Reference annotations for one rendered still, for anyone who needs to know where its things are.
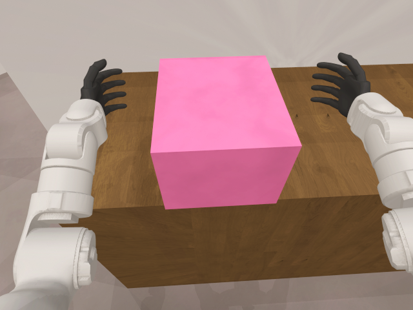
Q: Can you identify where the pedestal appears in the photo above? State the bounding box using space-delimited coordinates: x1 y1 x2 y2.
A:
59 63 413 288

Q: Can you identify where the robot left upper arm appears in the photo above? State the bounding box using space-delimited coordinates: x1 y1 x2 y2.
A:
0 227 97 310

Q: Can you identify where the robot left hand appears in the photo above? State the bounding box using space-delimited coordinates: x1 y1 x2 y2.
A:
80 59 127 116

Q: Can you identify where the robot right upper arm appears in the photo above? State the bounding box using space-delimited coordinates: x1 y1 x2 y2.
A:
381 207 413 275

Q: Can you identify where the left robot forearm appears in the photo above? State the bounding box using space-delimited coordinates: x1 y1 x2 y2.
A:
13 99 108 285

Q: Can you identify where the right robot forearm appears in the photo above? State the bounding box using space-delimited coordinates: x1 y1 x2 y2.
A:
347 92 413 209

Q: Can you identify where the robot right hand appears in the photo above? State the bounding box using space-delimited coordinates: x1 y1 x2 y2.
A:
310 52 370 117

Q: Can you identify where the carton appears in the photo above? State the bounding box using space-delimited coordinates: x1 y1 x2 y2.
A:
150 56 302 209

